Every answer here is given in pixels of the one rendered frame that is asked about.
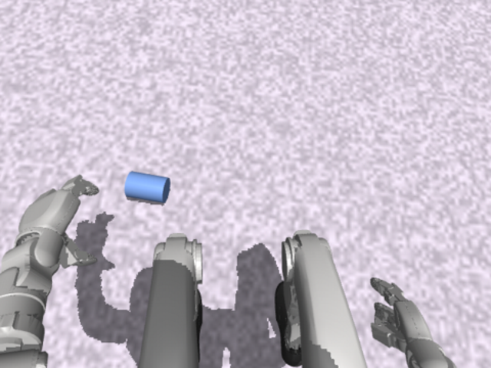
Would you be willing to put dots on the left robot arm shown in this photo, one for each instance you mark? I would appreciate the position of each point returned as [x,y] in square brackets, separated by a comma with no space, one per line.
[25,283]

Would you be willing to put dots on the right robot foot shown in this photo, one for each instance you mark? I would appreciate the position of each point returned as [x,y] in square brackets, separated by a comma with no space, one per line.
[290,356]

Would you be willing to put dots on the can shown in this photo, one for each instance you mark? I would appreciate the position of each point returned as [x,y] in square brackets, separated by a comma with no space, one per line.
[148,187]

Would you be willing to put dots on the right robot arm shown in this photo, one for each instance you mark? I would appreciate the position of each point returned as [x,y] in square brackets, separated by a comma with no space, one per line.
[426,354]

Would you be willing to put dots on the right robot hand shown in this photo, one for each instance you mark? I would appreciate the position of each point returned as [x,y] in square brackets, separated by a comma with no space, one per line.
[404,323]

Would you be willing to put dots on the left robot hand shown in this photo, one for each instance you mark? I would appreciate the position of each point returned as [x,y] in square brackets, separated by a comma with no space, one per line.
[55,210]

